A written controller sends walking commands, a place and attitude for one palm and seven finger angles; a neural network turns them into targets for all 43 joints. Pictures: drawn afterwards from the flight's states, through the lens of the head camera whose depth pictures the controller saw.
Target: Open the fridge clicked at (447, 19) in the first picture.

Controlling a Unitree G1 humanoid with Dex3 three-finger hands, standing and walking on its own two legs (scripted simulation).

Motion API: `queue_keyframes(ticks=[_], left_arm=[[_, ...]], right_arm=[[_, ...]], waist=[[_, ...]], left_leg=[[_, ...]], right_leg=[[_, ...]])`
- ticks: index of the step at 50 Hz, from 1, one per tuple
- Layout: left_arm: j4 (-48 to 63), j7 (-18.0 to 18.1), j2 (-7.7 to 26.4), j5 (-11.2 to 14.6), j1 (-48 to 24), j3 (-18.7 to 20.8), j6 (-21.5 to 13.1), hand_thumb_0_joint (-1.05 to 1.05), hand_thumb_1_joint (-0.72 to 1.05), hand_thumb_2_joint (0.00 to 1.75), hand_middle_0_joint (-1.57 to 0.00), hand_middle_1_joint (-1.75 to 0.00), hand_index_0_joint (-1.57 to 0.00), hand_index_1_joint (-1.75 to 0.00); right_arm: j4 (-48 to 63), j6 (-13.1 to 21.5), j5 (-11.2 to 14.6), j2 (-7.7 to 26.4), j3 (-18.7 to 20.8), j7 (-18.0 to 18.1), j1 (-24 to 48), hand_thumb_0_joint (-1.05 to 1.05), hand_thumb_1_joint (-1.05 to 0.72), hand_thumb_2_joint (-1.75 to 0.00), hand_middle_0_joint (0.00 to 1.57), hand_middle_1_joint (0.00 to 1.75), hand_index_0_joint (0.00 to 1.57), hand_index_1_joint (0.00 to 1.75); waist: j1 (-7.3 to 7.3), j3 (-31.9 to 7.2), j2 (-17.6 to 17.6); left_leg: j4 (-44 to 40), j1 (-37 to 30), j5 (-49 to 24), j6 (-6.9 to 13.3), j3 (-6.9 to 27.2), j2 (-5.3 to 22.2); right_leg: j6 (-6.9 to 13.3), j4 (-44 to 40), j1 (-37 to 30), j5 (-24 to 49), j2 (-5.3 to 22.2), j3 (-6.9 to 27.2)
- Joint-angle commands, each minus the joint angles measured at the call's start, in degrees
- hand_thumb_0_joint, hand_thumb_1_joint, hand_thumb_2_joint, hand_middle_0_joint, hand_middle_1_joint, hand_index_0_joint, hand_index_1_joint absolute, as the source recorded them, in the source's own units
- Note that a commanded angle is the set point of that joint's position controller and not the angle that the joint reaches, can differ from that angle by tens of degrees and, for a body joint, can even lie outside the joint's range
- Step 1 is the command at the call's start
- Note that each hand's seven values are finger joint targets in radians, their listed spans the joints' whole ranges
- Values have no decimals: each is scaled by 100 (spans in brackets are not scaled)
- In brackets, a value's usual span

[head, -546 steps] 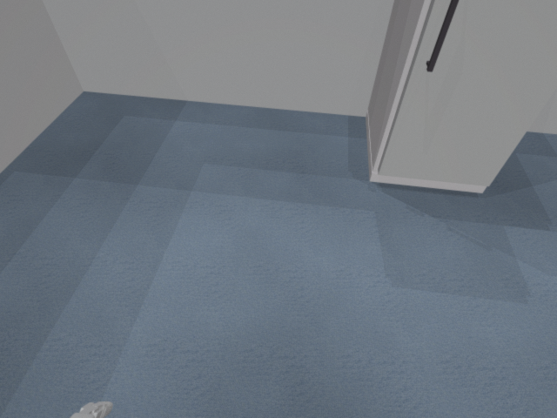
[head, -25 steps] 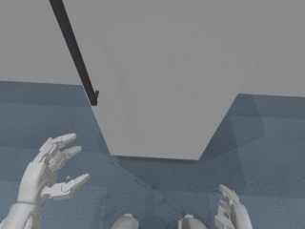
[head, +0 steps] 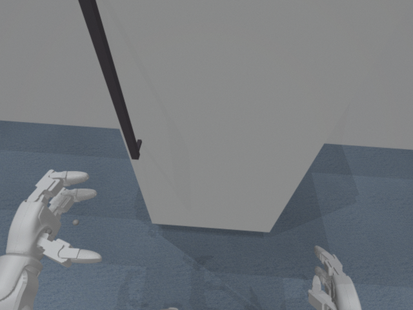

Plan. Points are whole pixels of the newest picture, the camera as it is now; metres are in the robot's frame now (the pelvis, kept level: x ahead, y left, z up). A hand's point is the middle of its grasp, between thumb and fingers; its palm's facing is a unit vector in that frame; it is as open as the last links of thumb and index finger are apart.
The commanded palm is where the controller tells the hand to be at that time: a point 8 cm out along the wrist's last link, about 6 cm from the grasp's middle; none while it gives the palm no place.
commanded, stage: raise the hand to about handle height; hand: left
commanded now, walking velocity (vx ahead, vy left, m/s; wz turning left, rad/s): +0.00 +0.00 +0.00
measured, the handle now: (120, 93) +0.50 +0.23 +0.13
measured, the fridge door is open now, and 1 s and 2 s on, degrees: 0 0 0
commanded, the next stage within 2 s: move the hooked fingers beside the handle in 0.84 s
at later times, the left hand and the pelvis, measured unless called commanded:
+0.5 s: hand (58, 189) +0.28 +0.27 +0.11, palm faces +0.05 -1.00 -0.03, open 14.0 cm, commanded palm +0.24 +0.31 +0.11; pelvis +0.00 +0.00 +0.02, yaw -1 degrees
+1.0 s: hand (61, 197) +0.27 +0.27 +0.11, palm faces +0.06 -1.00 -0.02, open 14.0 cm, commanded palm +0.24 +0.31 +0.11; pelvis -0.01 -0.01 +0.02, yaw +0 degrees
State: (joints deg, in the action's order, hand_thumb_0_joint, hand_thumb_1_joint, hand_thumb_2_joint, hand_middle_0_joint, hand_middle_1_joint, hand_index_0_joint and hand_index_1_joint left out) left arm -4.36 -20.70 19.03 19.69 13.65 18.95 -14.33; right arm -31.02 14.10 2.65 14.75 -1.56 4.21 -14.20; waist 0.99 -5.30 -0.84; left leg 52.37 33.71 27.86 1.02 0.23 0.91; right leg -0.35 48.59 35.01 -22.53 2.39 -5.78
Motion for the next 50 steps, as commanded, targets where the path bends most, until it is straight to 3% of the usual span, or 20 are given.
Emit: queue_keyframes(ticks=[1, 4, 6, 8, 10, 16, 19, 23, 28, 38, 40, 47, 49, 50], left_arm=[[902, -184, 1266, 183, -1036, 749, -207, 0, -50, 30, -30, -120, -30, -120], [664, -299, 1450, 229, -1384, 889, -134, 0, -50, 30, -30, -120, -30, -120], [538, -392, 1479, 209, -1571, 889, -82, 0, -50, 30, -30, -120, -30, -120], [399, -452, 1557, 244, -1686, 977, -39, 0, -50, 30, -30, -120, -30, -120], [345, -527, 1662, 245, -1912, 1009, -10, 0, -50, 30, -30, -120, -30, -120], [-52, -624, 1966, 227, -2401, 1217, 114, 0, -50, 30, -30, -120, -30, -120], [-417, -714, 1769, 282, -2280, 1104, 185, 0, -50, 30, -30, -120, -30, -120], [-439, -750, 1748, 275, -2200, 1104, 189, 0, -50, 30, -30, -120, -30, -120], [-139, -601, 1911, 205, -2343, 1229, 2, 0, -50, 30, -30, -120, -30, -120], [-196, -634, 1864, 210, -2472, 1151, -53, 0, -50, 30, -30, -120, -30, -120], [-336, -680, 1820, 233, -2425, 1131, -4, 0, -50, 30, -30, -120, -30, -120], [-287, -698, 1839, 230, -2474, 1133, 23, 0, -50, 30, -30, -120, -30, -120], [-465, -675, 2049, 202, -2989, 1199, -6, 0, -50, 30, -30, -120, -30, -120], [-502, -694, 1970, 182, -3102, 1128, -18, 0, -50, 30, -30, -120, -30, -120]], right_arm=[[770, 259, 11, 833, 291, 128, 97, 0, -90, -90, 20, 30, 20, 30], [726, 257, 4, 852, 261, 163, 112, 0, -90, -90, 20, 30, 20, 30], [706, 250, 20, 835, 243, 173, 133, 0, -90, -90, 20, 30, 20, 30], [687, 256, 18, 844, 247, 188, 130, 0, -90, -90, 20, 30, 20, 30], [664, 250, 19, 860, 229, 186, 126, 0, -90, -90, 20, 30, 20, 30], [626, 230, 33, 880, 220, 227, 104, 0, -90, -90, 20, 30, 20, 30], [638, 236, 38, 890, 217, 221, 119, 0, -90, -90, 20, 30, 20, 30], [689, 230, 37, 916, 260, 174, 99, 0, -90, -90, 20, 30, 20, 30], [693, 240, 21, 875, 255, 165, 99, 0, -90, -90, 20, 30, 20, 30], [600, 271, 32, 874, 241, 233, 108, 0, -90, -90, 20, 30, 20, 30], [597, 265, 29, 887, 234, 229, 98, 0, -90, -90, 20, 30, 20, 30], [638, 271, 33, 869, 234, 227, 131, 0, -90, -90, 20, 30, 20, 30], [527, 233, 30, 923, 223, 271, 90, 0, -90, -90, 20, 30, 20, 30], [554, 232, 36, 901, 211, 282, 111, 0, -90, -90, 20, 30, 20, 30]], waist=[[-48, -1090, -305], [-22, -1060, -288], [-35, -1059, -458], [-34, -1116, -302], [-24, -1140, -374], [-6, -1039, -454], [11, -825, -250], [27, -915, -100], [54, -958, -461], [-10, -915, -438], [-19, -882, -221], [-3, -977, -297], [-97, -751, -163], [-105, -753, -284]], left_leg=[[-1051, -579, -2133, -102, 196, -72], [-1101, -624, -2163, -84, 187, -88], [-1176, -739, -2182, -95, 189, -82], [-1206, -778, -2203, -74, 186, -87], [-1259, -882, -2407, -78, 196, -78], [-1467, -1024, -2259, -74, 194, -78], [-1533, -928, -2091, -55, 181, -93], [-1542, -891, -2059, -37, 130, -103], [-1585, -972, -2003, -51, 115, -111], [-1594, -978, -1867, -33, 102, -111], [-1586, -918, -1894, -24, 110, -110], [-1550, -903, -1813, -21, 89, -127], [-1527, -768, -1636, -27, 109, -107], [-1545, -802, -1569, -24, 98, -116]], right_leg=[[150, -633, -1091, 1557, -256, 111], [172, -721, -1237, 1640, -259, 154], [171, -766, -1226, 1630, -248, 141], [154, -836, -1301, 1683, -241, 158], [176, -856, -1423, 1856, -248, 161], [181, -1041, -1454, 1662, -241, 174], [197, -1143, -1499, 1529, -235, 183], [161, -1155, -1508, 1557, -224, 206], [187, -1147, -1522, 1441, -230, 235], [165, -1208, -1528, 1399, -227, 276], [166, -1216, -1594, 1454, -234, 284], [149, -1206, -1563, 1378, -217, 312], [161, -1238, -1468, 1162, -222, 331], [154, -1238, -1396, 1101, -226, 344]])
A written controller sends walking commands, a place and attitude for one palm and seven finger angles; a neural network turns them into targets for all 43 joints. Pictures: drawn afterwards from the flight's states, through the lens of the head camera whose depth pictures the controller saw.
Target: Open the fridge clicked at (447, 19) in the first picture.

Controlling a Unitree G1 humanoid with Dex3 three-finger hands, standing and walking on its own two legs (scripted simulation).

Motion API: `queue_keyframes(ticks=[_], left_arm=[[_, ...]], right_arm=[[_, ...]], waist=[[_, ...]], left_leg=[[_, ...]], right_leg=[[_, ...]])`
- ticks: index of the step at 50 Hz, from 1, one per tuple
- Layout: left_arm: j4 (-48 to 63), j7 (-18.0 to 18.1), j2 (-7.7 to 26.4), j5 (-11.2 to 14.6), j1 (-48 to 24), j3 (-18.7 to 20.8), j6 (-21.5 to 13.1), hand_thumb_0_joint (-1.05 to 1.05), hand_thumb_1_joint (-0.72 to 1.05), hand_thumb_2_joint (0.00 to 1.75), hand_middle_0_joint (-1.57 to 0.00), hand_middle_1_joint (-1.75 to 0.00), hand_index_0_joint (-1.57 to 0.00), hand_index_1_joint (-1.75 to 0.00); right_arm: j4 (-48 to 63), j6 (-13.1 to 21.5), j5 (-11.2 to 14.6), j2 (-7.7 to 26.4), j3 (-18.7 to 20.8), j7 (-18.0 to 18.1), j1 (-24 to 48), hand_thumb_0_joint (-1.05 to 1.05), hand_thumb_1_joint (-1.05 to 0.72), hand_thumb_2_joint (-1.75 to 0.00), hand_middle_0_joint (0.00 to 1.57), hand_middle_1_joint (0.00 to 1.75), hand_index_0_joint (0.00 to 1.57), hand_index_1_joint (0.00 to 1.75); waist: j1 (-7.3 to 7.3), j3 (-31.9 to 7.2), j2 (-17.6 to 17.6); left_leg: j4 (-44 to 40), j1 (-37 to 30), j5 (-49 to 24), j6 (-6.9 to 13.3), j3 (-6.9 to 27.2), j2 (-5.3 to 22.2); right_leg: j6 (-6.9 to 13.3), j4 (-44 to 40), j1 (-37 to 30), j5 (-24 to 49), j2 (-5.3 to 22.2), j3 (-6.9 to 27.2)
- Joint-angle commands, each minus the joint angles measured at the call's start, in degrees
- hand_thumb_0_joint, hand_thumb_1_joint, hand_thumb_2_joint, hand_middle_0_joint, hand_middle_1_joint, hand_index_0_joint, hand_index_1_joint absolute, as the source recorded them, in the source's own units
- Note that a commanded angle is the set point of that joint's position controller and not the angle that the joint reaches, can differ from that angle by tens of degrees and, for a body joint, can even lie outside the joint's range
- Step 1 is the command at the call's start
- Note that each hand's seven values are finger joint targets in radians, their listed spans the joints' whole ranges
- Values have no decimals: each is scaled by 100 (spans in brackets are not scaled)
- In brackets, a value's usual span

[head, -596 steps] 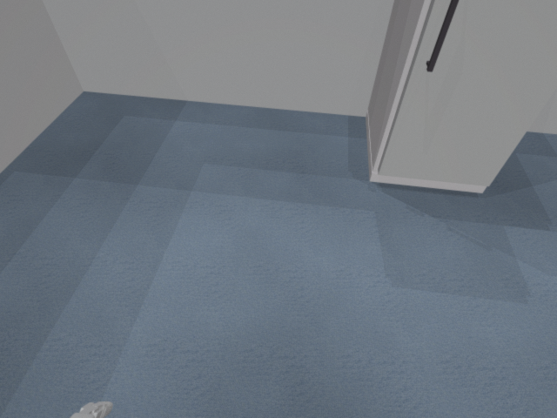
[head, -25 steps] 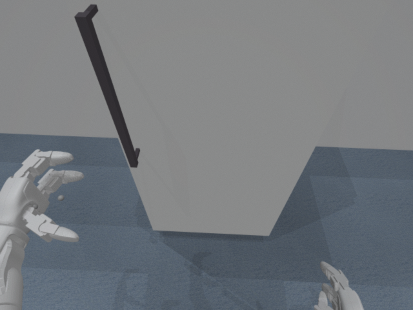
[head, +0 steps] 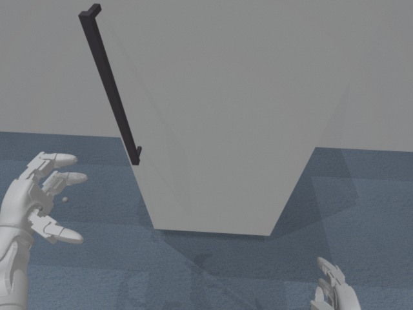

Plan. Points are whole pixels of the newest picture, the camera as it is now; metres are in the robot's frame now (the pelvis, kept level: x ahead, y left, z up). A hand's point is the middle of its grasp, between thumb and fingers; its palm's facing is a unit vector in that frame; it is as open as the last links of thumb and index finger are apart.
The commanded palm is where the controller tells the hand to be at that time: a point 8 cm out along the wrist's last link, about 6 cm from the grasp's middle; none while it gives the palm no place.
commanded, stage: move the hooked fingers beside the handle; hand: left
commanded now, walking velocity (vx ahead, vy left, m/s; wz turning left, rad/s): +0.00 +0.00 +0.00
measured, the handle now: (120, 102) +0.51 +0.24 +0.12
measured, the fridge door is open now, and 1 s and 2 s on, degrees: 0 0 0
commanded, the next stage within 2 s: none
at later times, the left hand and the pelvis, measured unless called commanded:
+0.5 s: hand (79, 169) +0.34 +0.28 +0.08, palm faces +0.05 -1.00 -0.01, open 14.0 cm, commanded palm +0.31 +0.33 +0.09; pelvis +0.00 +0.00 +0.00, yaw -1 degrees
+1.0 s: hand (88, 150) +0.39 +0.28 +0.08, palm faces +0.03 -1.00 -0.01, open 14.0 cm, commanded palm +0.37 +0.32 +0.08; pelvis +0.00 +0.01 -0.01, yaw -1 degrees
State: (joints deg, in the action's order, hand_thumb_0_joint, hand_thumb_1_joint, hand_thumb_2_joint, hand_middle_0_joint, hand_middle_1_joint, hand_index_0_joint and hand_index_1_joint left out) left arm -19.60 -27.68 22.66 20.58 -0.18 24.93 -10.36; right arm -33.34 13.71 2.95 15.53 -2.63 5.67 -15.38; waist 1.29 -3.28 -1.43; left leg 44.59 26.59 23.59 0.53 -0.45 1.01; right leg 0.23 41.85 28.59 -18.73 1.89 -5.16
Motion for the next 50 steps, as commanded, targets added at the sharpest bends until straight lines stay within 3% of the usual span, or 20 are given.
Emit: queue_keyframes(ticks=[1, 3, 4, 9, 13, 14, 18, 22, 23, 24, 28, 32, 34, 35, 36, 39, 41, 43, 46, 50], left_arm=[[988, 6, 1589, 78, -1890, 473, -439, 0, -50, 30, -30, -120, -30, -120], [892, 12, 1506, 21, -2119, 319, -463, 0, -50, 30, -30, -120, -30, -120], [870, 15, 1539, 6, -2290, 281, -478, 0, -50, 30, -30, -120, -30, -120], [332, -29, 1811, -31, -2314, 503, -434, 0, -50, 30, -30, -120, -30, -120], [177, 4, 1892, -76, -2457, 569, -449, 0, -50, 30, -30, -120, -30, -120], [53, 11, 1883, -74, -2403, 569, -437, 0, -50, 30, -30, -120, -30, -120], [-275, 18, 1938, -132, -2819, 555, -480, 0, -50, 30, -30, -120, -30, -120], [-353, -36, 2210, -169, -3075, 724, -619, 0, -50, 30, -30, -120, -30, -120], [-406, -63, 2080, -171, -3050, 615, -640, 0, -50, 30, -30, -120, -30, -120], [-514, -88, 2116, -132, -3111, 638, -653, 0, -50, 30, -30, -120, -30, -120], [-693, -137, 2188, -193, -3290, 645, -705, 0, -50, 30, -30, -120, -30, -120], [-781, -126, 2079, -191, -3501, 520, -733, 0, -50, 30, -30, -120, -30, -120], [-994, -92, 2253, -212, -3613, 629, -724, 0, -50, 30, -30, -120, -30, -120], [-945, -78, 2255, -259, -3853, 588, -750, 0, -50, 30, -30, -120, -30, -120], [-945, -76, 2158, -276, -3826, 516, -754, 0, -50, 30, -30, -120, -30, -120], [-1098, -32, 2368, -307, -3911, 655, -790, 0, -50, 30, -30, -120, -30, -120], [-1196, -44, 2350, -343, -3959, 651, -812, 0, -50, 30, -30, -120, -30, -120], [-1417, -20, 2404, -378, -4177, 647, -831, 0, -50, 30, -30, -120, -30, -120], [-1445, -55, 2351, -435, -4442, 509, -921, 0, -50, 30, -30, -120, -30, -120], [-1817, -37, 2376, -478, -4905, 436, -944, 0, -50, 30, -30, -120, -30, -120]], right_arm=[[771, 276, 15, 816, 315, 149, 230, 0, -90, -90, 20, 30, 20, 30], [748, 285, 20, 810, 311, 170, 211, 0, -90, -90, 20, 30, 20, 30], [730, 275, 9, 830, 315, 180, 164, 0, -90, -90, 20, 30, 20, 30], [689, 184, -13, 869, 324, 165, 64, 0, -90, -90, 20, 30, 20, 30], [742, 108, 1, 858, 338, 117, 25, 0, -90, -90, 20, 30, 20, 30], [757, 80, -17, 864, 332, 103, -5, 0, -90, -90, 20, 30, 20, 30], [722, -24, 0, 899, 357, 91, -118, 0, -90, -90, 20, 30, 20, 30], [673, -115, -12, 915, 392, 82, -243, 0, -90, -90, 20, 30, 20, 30], [694, -131, -15, 904, 385, 74, -243, 0, -90, -90, 20, 30, 20, 30], [671, -155, -24, 921, 388, 74, -291, 0, -90, -90, 20, 30, 20, 30], [638, -230, -19, 931, 409, 63, -367, 0, -90, -90, 20, 30, 20, 30], [612, -293, -17, 939, 432, 42, -455, 0, -90, -90, 20, 30, 20, 30], [578, -351, -28, 979, 428, 47, -511, 0, -90, -90, 20, 30, 20, 30], [565, -370, -26, 970, 427, 44, -505, 0, -90, -90, 20, 30, 20, 30], [585, -381, -31, 944, 427, 30, -501, 0, -90, -90, 20, 30, 20, 30], [570, -451, -53, 985, 436, 18, -580, 0, -90, -90, 20, 30, 20, 30], [585, -495, -53, 965, 427, -1, -584, 0, -90, -90, 20, 30, 20, 30], [560, -542, -48, 978, 417, 1, -591, 0, -90, -90, 20, 30, 20, 30], [553, -583, -50, 971, 426, -7, -637, 0, -90, -90, 20, 30, 20, 30], [451, -664, -51, 1018, 427, -2, -734, 0, -90, -90, 20, 30, 20, 30]], waist=[[-155, -995, -363], [-179, -1046, -513], [-200, -1110, -341], [-126, -1227, -226], [-97, -1434, -379], [-76, -1372, -251], [-194, -1346, -137], [-186, -1617, -292], [-196, -1618, -338], [-212, -1570, -163], [-211, -1712, -424], [-275, -1734, -285], [-269, -1653, -204], [-330, -1702, -275], [-284, -1784, -484], [-282, -1805, -292], [-285, -1886, -364], [-342, -1734, -272], [-351, -1928, -598], [-467, -1857, -373]], left_leg=[[-768, -126, -1080, 18, 177, -135], [-777, -219, -1083, 12, 208, -134], [-762, -234, -1167, 16, 228, -121], [-710, -94, -1356, 15, 190, -126], [-712, -74, -1461, -9, 165, -131], [-704, -31, -1532, -1, 177, -123], [-692, 97, -1375, 10, 138, -118], [-633, 26, -1570, 21, 120, -116], [-626, 27, -1581, 23, 102, -125], [-592, 68, -1632, 37, 110, -107], [-605, 7, -1693, 17, 133, -112], [-579, -57, -1830, 17, 152, -89], [-567, 65, -1738, 23, 149, -87], [-569, 14, -1788, 24, 157, -90], [-564, -35, -1864, 11, 146, -104], [-518, -10, -1967, 13, 159, -77], [-507, 0, -2018, 9, 141, -83], [-517, 135, -1780, 13, 156, -73], [-457, -69, -1995, -4, 165, -69], [-407, -1, -1946, -10, 225, -34]], right_leg=[[100, -561, -707, 650, -166, 283], [113, -527, -611, 642, -164, 255], [127, -496, -686, 713, -177, 243], [127, -459, -807, 975, -161, 270], [115, -392, -834, 1109, -155, 270], [140, -375, -881, 1164, -178, 255], [93, -384, -737, 1094, -180, 276], [109, -336, -852, 1300, -194, 322], [107, -326, -832, 1326, -194, 324], [121, -313, -854, 1390, -213, 315], [125, -269, -741, 1396, -217, 298], [114, -256, -645, 1500, -245, 265], [134, -252, -654, 1426, -245, 274], [119, -243, -612, 1493, -243, 279], [130, -227, -624, 1536, -232, 288], [144, -193, -639, 1594, -248, 271], [127, -177, -651, 1671, -247, 291], [117, -191, -511, 1467, -253, 277], [148, -146, -429, 1540, -260, 289], [143, -107, -216, 1448, -277, 242]])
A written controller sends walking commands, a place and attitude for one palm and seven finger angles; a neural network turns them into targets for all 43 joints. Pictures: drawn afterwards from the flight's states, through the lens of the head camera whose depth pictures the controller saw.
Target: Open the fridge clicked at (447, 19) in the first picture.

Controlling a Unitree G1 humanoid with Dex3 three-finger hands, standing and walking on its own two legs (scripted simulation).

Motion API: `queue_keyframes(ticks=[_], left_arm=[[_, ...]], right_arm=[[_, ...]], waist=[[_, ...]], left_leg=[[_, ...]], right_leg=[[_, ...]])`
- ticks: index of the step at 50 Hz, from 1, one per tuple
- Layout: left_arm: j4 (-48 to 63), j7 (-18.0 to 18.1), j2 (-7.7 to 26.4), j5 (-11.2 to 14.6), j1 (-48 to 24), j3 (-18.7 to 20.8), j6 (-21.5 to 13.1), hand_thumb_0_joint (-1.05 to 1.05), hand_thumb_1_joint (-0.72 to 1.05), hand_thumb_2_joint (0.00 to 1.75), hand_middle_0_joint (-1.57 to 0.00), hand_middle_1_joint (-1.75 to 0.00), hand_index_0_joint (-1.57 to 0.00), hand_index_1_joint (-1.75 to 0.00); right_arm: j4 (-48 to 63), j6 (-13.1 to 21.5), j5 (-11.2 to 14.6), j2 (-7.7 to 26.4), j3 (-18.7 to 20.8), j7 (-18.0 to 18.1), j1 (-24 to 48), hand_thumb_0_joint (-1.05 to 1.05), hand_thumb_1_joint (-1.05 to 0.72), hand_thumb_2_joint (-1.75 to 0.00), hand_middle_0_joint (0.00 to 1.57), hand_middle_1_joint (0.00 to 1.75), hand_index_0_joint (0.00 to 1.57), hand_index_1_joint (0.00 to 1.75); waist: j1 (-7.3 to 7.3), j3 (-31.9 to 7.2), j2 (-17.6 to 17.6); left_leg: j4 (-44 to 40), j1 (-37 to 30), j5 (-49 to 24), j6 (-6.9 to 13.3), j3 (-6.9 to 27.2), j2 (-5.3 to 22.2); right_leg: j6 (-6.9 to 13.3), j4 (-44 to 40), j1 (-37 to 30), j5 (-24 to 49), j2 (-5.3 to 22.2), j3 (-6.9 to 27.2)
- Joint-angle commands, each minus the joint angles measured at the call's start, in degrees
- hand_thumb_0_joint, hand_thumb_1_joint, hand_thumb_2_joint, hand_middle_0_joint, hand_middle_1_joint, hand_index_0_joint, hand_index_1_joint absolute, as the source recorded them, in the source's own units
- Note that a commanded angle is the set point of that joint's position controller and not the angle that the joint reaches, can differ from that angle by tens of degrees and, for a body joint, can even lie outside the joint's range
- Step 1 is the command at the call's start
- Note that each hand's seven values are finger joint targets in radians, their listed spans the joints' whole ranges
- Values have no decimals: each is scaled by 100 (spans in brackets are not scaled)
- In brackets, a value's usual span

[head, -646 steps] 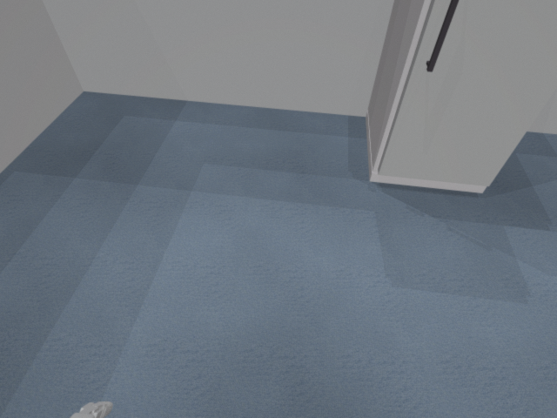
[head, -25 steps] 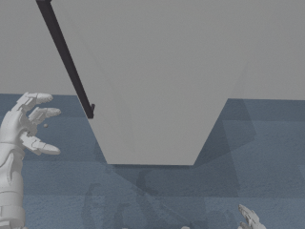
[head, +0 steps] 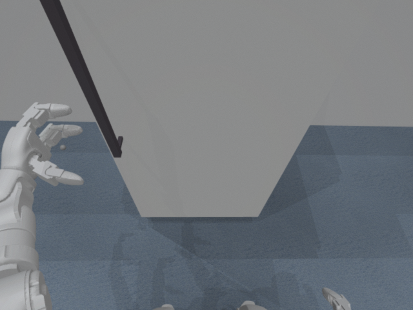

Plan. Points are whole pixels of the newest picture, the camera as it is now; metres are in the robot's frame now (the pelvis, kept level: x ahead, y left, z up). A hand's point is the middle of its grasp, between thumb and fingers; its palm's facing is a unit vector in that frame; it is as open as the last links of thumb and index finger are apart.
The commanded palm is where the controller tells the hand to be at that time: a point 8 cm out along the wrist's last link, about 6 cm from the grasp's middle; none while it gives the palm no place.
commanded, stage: move the hooked fingers beside the handle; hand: left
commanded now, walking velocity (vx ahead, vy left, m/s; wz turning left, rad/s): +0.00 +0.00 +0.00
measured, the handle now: (95, 90) +0.50 +0.24 +0.12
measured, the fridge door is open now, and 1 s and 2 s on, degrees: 0 0 0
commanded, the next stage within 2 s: feel for the door with the fingertips in 1.34 s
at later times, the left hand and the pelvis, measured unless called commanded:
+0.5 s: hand (73, 125) +0.44 +0.28 +0.08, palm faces +0.04 -1.00 +0.00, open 14.0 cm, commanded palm +0.42 +0.33 +0.08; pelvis -0.01 +0.00 -0.01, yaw -1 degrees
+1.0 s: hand (74, 121) +0.45 +0.28 +0.08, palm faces +0.04 -1.00 -0.01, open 13.9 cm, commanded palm +0.42 +0.33 +0.08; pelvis +0.00 +0.01 -0.01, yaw -1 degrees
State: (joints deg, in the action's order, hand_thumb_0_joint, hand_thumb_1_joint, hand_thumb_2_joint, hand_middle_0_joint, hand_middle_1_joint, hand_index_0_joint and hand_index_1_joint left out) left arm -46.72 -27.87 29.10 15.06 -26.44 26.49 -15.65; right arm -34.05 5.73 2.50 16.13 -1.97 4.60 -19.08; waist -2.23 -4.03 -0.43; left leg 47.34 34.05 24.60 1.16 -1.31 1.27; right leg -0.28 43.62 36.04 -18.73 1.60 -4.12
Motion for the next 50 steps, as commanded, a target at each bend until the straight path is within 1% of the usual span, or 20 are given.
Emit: queue_keyframes(ticks=[1, 7, 9, 11, 14, 17, 19, 21, 24, 26, 27, 30, 32, 35, 38, 40, 41, 43, 46, 50], left_arm=[[822, -18, 1636, 65, -2354, 182, -417, 0, -50, 30, -30, -120, -30, -120], [449, 81, 2003, -89, -2851, 346, -513, 0, -50, 30, -30, -120, -30, -120], [390, 95, 2261, -118, -2768, 562, -587, 0, -50, 30, -30, -120, -30, -120], [407, 57, 2320, -153, -2992, 560, -653, 0, -50, 30, -30, -120, -30, -120], [172, -13, 2139, -122, -2988, 413, -650, 0, -50, 30, -30, -120, -30, -120], [-275, -58, 2329, -161, -3095, 497, -570, 0, -50, 30, -30, -120, -30, -120], [-286, -73, 2233, -211, -3433, 320, -601, 0, -50, 30, -30, -120, -30, -120], [-458, -48, 2542, -269, -3611, 487, -620, 0, -50, 30, -30, -120, -30, -120], [-573, -35, 2628, -324, -4107, 395, -680, 0, -50, 30, -30, -120, -30, -120], [-717, -29, 3015, -426, -4139, 644, -706, 0, -50, 30, -30, -120, -30, -120], [-675, -42, 2906, -446, -4225, 514, -717, 0, -50, 30, -30, -120, -30, -120], [-725, -130, 2856, -354, -3649, 649, -704, 0, -50, 30, -30, -120, -30, -120], [-447, -192, 2688, -308, -3815, 485, -690, 0, -50, 30, -30, -120, -30, -120], [-286, -148, 2684, -235, -3558, 608, -657, 0, -50, 30, -30, -120, -30, -120], [-457, -85, 2651, -271, -3613, 553, -561, 0, -50, 30, -30, -120, -30, -120], [-246, -29, 2908, -324, -3598, 735, -625, 0, -50, 30, -30, -120, -30, -120], [-307, -32, 2731, -349, -3561, 605, -625, 0, -50, 30, -30, -120, -30, -120], [-439, -4, 2785, -333, -3536, 672, -630, 0, -50, 30, -30, -120, -30, -120], [-115, -39, 2603, -301, -3605, 531, -708, 0, -50, 30, -30, -120, -30, -120], [-4, -39, 2385, -202, -3233, 492, -634, 0, -50, 30, -30, -120, -30, -120]], right_arm=[[515, 113, -7, 958, 367, 103, -385, 0, -90, -90, 20, 30, 20, 30], [453, -30, -33, 988, 365, 78, -504, 0, -90, -90, 20, 30, 20, 30], [472, -89, -62, 1012, 373, 71, -575, 0, -90, -90, 20, 30, 20, 30], [441, -140, -61, 990, 378, 56, -606, 0, -90, -90, 20, 30, 20, 30], [453, -199, -66, 983, 366, 38, -650, 0, -90, -90, 20, 30, 20, 30], [415, -287, -44, 1037, 371, 51, -715, 0, -90, -90, 20, 30, 20, 30], [403, -321, -57, 1037, 367, 60, -762, 0, -90, -90, 20, 30, 20, 30], [364, -364, -62, 1089, 360, 70, -825, 0, -90, -90, 20, 30, 20, 30], [309, -405, -78, 1104, 331, 92, -902, 0, -90, -90, 20, 30, 20, 30], [272, -454, -92, 1132, 331, 94, -986, 0, -90, -90, 20, 30, 20, 30], [267, -468, -96, 1113, 327, 87, -991, 0, -90, -90, 20, 30, 20, 30], [326, -541, -119, 1110, 356, 28, -1086, 0, -90, -90, 20, 30, 20, 30], [372, -582, -107, 1075, 356, 8, -1024, 0, -90, -90, 20, 30, 20, 30], [398, -630, -106, 1082, 394, -8, -1068, 0, -90, -90, 20, 30, 20, 30], [397, -658, -97, 1074, 369, -8, -1028, 0, -90, -90, 20, 30, 20, 30], [438, -676, -109, 1075, 371, 0, -1046, 0, -90, -90, 20, 30, 20, 30], [449, -673, -110, 1045, 366, -11, -1022, 0, -90, -90, 20, 30, 20, 30], [435, -685, -104, 1064, 367, -11, -1016, 0, -90, -90, 20, 30, 20, 30], [454, -683, -110, 1042, 382, -21, -1009, 0, -90, -90, 20, 30, 20, 30], [464, -688, -97, 1021, 398, -58, -975, 0, -90, -90, 20, 30, 20, 30]], waist=[[-139, -1843, -417], [-163, -2000, -408], [-82, -2205, -485], [-122, -2323, -698], [-154, -2195, -697], [-249, -1959, -398], [-336, -1927, -522], [-345, -1983, -535], [-475, -2061, -593], [-433, -2328, -704], [-474, -2370, -820], [-313, -2721, -806], [-358, -2612, -981], [-316, -2659, -793], [-390, -2248, -679], [-298, -2515, -889], [-340, -2437, -912], [-356, -2293, -641], [-337, -2543, -968], [-296, -2564, -926]], left_leg=[[-672, -769, -2007, -67, 325, -63], [-581, -604, -1985, -55, 315, -59], [-513, -589, -2256, -48, 287, -66], [-480, -680, -2356, -62, 284, -49], [-453, -634, -2439, -48, 289, -46], [-460, -331, -2034, -8, 257, -34], [-440, -352, -1918, 4, 277, -38], [-415, -270, -1770, 4, 297, -43], [-340, -161, -1616, 29, 304, -44], [-271, -219, -1783, 13, 334, -35], [-247, -291, -1898, 10, 339, -28], [-193, -587, -2517, -31, 345, 9], [-207, -541, -2447, -16, 305, 1], [-228, -673, -2610, -6, 347, 31], [-292, -323, -2168, 19, 303, 11], [-287, -473, -2358, 5, 308, 4], [-268, -504, -2380, -1, 303, 4], [-272, -333, -2218, 14, 300, 12], [-244, -770, -2665, -44, 361, 40], [-221, -971, -3142, -87, 387, 84]], right_leg=[[183, -279, -918, 1404, -244, 138], [169, -202, -920, 1426, -235, 162], [193, -126, -1071, 1644, -249, 189], [174, -118, -1030, 1719, -256, 209], [192, -112, -921, 1713, -282, 190], [148, -161, -831, 1553, -280, 196], [168, -142, -652, 1379, -283, 185], [156, -147, -615, 1255, -284, 211], [149, -112, -530, 1128, -287, 246], [149, -44, -551, 1213, -295, 249], [142, -28, -491, 1279, -293, 245], [156, 44, -572, 1614, -338, 192], [136, 14, -535, 1624, -332, 197], [142, -14, -505, 1613, -367, 154], [126, -58, -491, 1463, -349, 144], [150, -16, -601, 1553, -351, 177], [149, -18, -521, 1546, -354, 162], [131, -37, -563, 1501, -354, 163], [156, 1, -424, 1581, -363, 133], [151, -6, -376, 1727, -377, 100]])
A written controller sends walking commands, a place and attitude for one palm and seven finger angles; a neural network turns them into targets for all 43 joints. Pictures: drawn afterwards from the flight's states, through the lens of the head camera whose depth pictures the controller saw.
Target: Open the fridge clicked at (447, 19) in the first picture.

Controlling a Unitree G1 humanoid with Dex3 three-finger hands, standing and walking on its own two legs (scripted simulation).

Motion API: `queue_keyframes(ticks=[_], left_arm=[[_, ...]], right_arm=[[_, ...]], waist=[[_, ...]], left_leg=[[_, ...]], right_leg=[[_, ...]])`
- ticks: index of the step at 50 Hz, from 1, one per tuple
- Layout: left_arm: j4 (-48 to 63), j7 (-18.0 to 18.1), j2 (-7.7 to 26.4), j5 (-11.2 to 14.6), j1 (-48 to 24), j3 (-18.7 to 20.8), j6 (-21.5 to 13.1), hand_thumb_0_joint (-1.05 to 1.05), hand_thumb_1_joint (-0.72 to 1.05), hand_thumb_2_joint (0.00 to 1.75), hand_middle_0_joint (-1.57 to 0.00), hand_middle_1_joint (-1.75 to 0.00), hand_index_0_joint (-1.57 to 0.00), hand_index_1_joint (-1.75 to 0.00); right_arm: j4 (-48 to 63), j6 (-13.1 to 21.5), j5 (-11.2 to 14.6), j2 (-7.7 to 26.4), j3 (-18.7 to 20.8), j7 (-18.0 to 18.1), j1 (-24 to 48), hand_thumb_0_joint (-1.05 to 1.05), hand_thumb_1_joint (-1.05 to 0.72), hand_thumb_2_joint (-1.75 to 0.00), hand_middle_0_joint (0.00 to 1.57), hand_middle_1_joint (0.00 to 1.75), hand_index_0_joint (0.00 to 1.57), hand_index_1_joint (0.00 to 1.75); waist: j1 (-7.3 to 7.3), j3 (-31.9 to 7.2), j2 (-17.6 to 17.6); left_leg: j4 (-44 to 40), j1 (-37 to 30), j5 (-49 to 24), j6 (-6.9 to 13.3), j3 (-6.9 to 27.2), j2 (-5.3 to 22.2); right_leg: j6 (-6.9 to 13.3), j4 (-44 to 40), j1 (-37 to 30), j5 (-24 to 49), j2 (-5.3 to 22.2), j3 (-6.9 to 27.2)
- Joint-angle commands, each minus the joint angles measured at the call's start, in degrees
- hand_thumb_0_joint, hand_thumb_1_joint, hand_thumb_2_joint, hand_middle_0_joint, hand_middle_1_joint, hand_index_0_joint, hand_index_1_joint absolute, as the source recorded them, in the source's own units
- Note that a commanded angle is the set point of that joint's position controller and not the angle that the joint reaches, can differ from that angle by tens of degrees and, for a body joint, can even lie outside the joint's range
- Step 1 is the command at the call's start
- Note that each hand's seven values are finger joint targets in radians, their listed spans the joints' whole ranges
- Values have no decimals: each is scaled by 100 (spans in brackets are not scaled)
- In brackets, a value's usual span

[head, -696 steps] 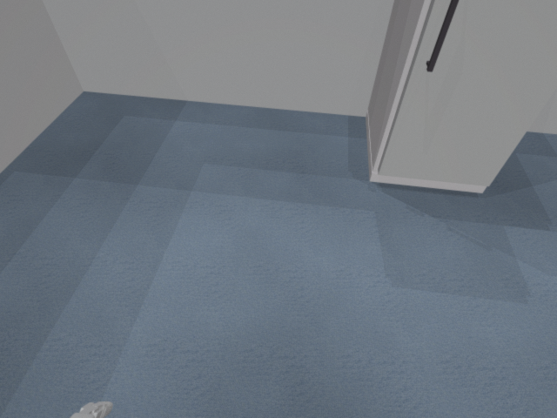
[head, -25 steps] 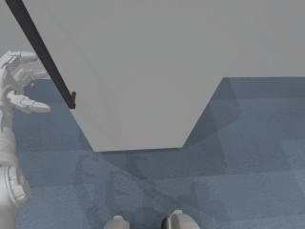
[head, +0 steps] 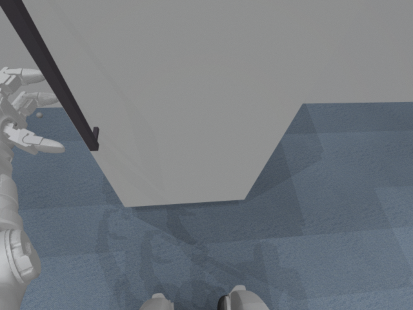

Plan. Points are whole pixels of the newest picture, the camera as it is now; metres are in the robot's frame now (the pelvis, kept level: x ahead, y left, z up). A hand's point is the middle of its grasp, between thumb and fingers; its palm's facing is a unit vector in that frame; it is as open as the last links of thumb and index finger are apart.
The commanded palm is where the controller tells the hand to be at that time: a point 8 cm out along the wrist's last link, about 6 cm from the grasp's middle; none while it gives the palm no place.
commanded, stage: move the hooked fingers beside the handle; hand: left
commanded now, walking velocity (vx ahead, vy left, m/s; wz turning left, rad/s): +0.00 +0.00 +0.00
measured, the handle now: (61, 77) +0.49 +0.25 +0.13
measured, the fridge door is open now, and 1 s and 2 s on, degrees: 0 0 0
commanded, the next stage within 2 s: feel for the door with the fingertips in 0.34 s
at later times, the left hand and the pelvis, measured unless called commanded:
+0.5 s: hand (39, 120) +0.43 +0.29 +0.09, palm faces +0.06 -1.00 +0.00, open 14.0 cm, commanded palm +0.40 +0.32 +0.09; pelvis +0.00 +0.00 +0.00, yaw +1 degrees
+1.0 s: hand (62, 116) +0.44 +0.26 +0.09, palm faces +0.07 -1.00 +0.00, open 13.9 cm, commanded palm +0.42 +0.30 +0.09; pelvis +0.00 -0.01 +0.00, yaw +0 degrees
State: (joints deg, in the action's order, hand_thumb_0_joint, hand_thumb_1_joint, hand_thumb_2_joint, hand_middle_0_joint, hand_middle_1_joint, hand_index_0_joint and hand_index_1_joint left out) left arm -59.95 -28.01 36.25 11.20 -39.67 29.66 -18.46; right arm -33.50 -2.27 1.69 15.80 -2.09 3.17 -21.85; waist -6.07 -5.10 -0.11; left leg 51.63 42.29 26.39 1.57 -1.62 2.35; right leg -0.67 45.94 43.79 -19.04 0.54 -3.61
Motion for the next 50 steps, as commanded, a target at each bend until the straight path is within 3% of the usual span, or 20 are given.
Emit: queue_keyframes(ticks=[1, 2, 4, 5, 10, 12, 14, 16, 19, 20, 25, 27, 29, 33, 35, 37, 40, 43, 47, 50], left_arm=[[1165, -21, 1561, 211, -1803, 139, -288, 0, -50, 30, -30, -120, -30, -120], [1124, -5, 1600, 194, -1802, 145, -246, 0, -50, 30, -30, -120, -30, -120], [1256, 29, 1500, 179, -1987, 32, -254, 0, -50, 30, -30, -120, -30, -120], [1324, 79, 1813, 157, -1972, 306, -283, 0, -50, 30, -30, -120, -30, -120], [1486, 119, 1562, 143, -2102, 96, -413, 0, -50, 30, -30, -120, -30, -120], [1192, 103, 1732, 163, -2046, 235, -384, 0, -50, 30, -30, -120, -30, -120], [1401, 61, 1619, 135, -2103, 84, -409, 0, -50, 30, -30, -120, -30, -120], [1341, 53, 1641, 150, -1935, 134, -379, 0, -50, 30, -30, -120, -30, -120], [1067, 18, 1607, 217, -2122, 86, -337, 0, -50, 30, -30, -120, -30, -120], [1031, 4, 1749, 175, -2109, 189, -348, 0, -50, 30, -30, -120, -30, -120], [1257, -4, 1371, 198, -2196, -117, -421, 0, -50, 30, -30, -120, -30, -120], [1238, 33, 1428, 227, -2110, -18, -404, 0, -50, 30, -30, -120, -30, -120], [1380, 83, 1170, 231, -2086, -217, -368, 0, -50, 30, -30, -120, -30, -120], [1336, 299, 1340, 145, -2123, -56, -284, 0, -50, 30, -30, -120, -30, -120], [1508, 399, 1448, 91, -2118, 31, -352, 0, -50, 30, -30, -120, -30, -120], [1648, 480, 1166, 114, -2068, -128, -400, 0, -50, 30, -30, -120, -30, -120], [1782, 555, 1031, 117, -1999, -202, -425, 0, -50, 30, -30, -120, -30, -120], [1402, 621, 1233, 79, -1935, -33, -335, 0, -50, 30, -30, -120, -30, -120], [1298, 634, 1374, -33, -2323, -43, -408, 0, -50, 30, -30, -120, -30, -120], [1316, 565, 1310, -23, -2425, -102, -523, 0, -50, 30, -30, -120, -30, -120]], right_arm=[[422, 110, -11, 1047, 412, 81, -672, 0, -90, -90, 20, 30, 20, 30], [427, 104, -1, 1065, 411, 90, -658, 0, -90, -90, 20, 30, 20, 30], [462, 124, -2, 1042, 405, 100, -615, 0, -90, -90, 20, 30, 20, 30], [449, 119, -16, 1065, 411, 105, -632, 0, -90, -90, 20, 30, 20, 30], [442, 140, -16, 1026, 398, 99, -571, 0, -90, -90, 20, 30, 20, 30], [420, 134, -3, 1048, 381, 119, -542, 0, -90, -90, 20, 30, 20, 30], [479, 157, -5, 1025, 377, 133, -515, 0, -90, -90, 20, 30, 20, 30], [450, 160, 2, 1034, 384, 126, -519, 0, -90, -90, 20, 30, 20, 30], [427, 170, 16, 1061, 356, 147, -509, 0, -90, -90, 20, 30, 20, 30], [436, 172, 11, 1071, 358, 154, -515, 0, -90, -90, 20, 30, 20, 30], [400, 192, 3, 1031, 375, 140, -547, 0, -90, -90, 20, 30, 20, 30], [393, 191, -1, 1042, 386, 132, -536, 0, -90, -90, 20, 30, 20, 30], [415, 200, 3, 1013, 388, 119, -533, 0, -90, -90, 20, 30, 20, 30], [413, 192, 1, 1005, 382, 112, -521, 0, -90, -90, 20, 30, 20, 30], [427, 188, -11, 999, 382, 108, -541, 0, -90, -90, 20, 30, 20, 30], [440, 209, -12, 951, 390, 77, -502, 0, -90, -90, 20, 30, 20, 30], [433, 215, -9, 944, 391, 59, -503, 0, -90, -90, 20, 30, 20, 30], [424, 197, 7, 973, 376, 75, -496, 0, -90, -90, 20, 30, 20, 30], [367, 192, -8, 984, 366, 106, -554, 0, -90, -90, 20, 30, 20, 30], [347, 194, -15, 981, 369, 106, -583, 0, -90, -90, 20, 30, 20, 30]], waist=[[79, -2284, -790], [63, -2157, -652], [31, -2110, -806], [111, -2233, -789], [49, -2329, -956], [57, -2115, -623], [73, -2239, -978], [95, -2252, -923], [7, -1961, -500], [72, -2055, -621], [-13, -2263, -780], [58, -2267, -730], [38, -2249, -806], [65, -2134, -606], [105, -2307, -734], [91, -2344, -789], [81, -2397, -860], [82, -2065, -496], [10, -2125, -519], [13, -2338, -750]], left_leg=[[-664, -1646, -3164, -113, 403, -35], [-690, -1499, -2957, -86, 380, -44], [-706, -1471, -2824, -70, 354, -74], [-706, -1504, -2898, -86, 366, -66], [-689, -1727, -2942, -123, 390, -60], [-712, -1341, -2609, -76, 357, -88], [-717, -1501, -2755, -87, 366, -102], [-709, -1559, -2734, -95, 363, -90], [-736, -1160, -2270, -32, 332, -116], [-755, -1174, -2297, -49, 341, -124], [-701, -1486, -2511, -69, 362, -101], [-708, -1387, -2414, -68, 367, -117], [-721, -1468, -2531, -66, 371, -117], [-773, -1187, -2227, -47, 332, -131], [-770, -1294, -2333, -55, 337, -131], [-768, -1394, -2390, -62, 311, -126], [-776, -1553, -2547, -89, 333, -99], [-827, -1097, -2195, -47, 283, -121], [-785, -1089, -2114, -30, 281, -130], [-738, -1337, -2403, -55, 311, -121]], right_leg=[[180, -253, -1166, 1737, -270, 35], [172, -276, -1181, 1687, -259, 43], [194, -279, -1194, 1665, -243, 63], [193, -252, -1292, 1726, -243, 68], [195, -255, -1188, 1647, -253, 70], [188, -276, -1390, 1664, -241, 91], [223, -239, -1344, 1664, -221, 88], [207, -273, -1312, 1642, -233, 88], [201, -311, -1418, 1548, -230, 104], [203, -286, -1466, 1560, -220, 114], [202, -283, -1283, 1573, -239, 101], [203, -284, -1357, 1537, -226, 102], [216, -276, -1291, 1543, -223, 78], [186, -311, -1451, 1510, -207, 104], [201, -283, -1502, 1554, -216, 121], [187, -302, -1522, 1604, -221, 127], [200, -288, -1462, 1633, -232, 104], [179, -313, -1626, 1606, -215, 128], [171, -313, -1618, 1583, -205, 176], [193, -261, -1549, 1693, -216, 175]])
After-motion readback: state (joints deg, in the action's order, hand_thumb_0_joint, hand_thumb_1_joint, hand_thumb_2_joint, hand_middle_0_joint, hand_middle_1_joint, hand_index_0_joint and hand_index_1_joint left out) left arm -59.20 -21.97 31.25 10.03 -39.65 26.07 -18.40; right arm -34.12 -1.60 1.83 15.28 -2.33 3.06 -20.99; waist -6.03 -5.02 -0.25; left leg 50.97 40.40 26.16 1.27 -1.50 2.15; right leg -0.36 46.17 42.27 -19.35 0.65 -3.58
